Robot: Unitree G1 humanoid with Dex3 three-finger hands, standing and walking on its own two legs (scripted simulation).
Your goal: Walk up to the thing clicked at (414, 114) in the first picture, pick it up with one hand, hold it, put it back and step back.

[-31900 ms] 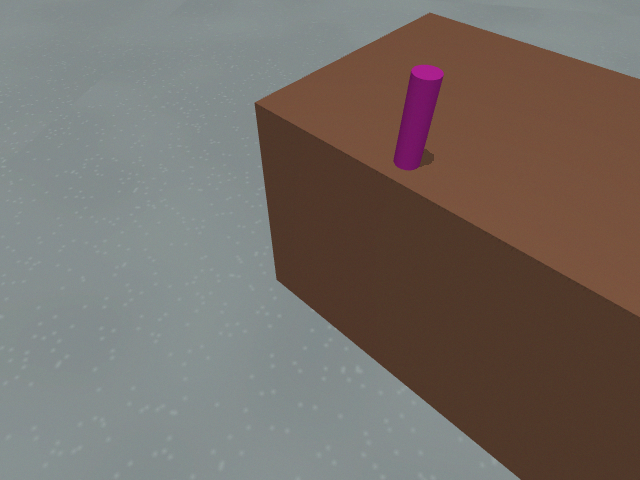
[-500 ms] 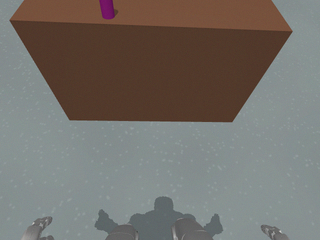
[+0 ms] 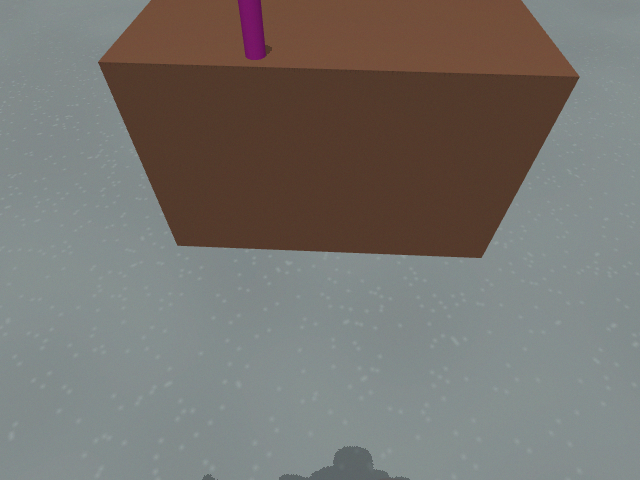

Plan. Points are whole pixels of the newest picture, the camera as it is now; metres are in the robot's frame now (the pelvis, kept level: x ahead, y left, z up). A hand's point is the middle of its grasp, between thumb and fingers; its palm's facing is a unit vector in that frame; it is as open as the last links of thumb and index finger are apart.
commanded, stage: step back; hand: left
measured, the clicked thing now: (251, 16) +1.09 +0.20 +0.09
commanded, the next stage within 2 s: stand in 0.78 s
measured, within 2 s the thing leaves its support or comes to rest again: neither
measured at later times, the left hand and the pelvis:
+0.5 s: hand out of the picture +0.10 +0.26 -0.15, palm faces +0.01 -0.93 -0.37, open 7.4 cm; pelvis +0.04 +0.00 +0.00, yaw +0 degrees
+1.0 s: hand (138, 469) +0.15 +0.26 -0.13, palm faces -0.03 -0.94 -0.34, open 7.4 cm; pelvis +0.06 +0.01 +0.02, yaw -2 degrees
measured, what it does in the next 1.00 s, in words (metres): steps on the spot: left foot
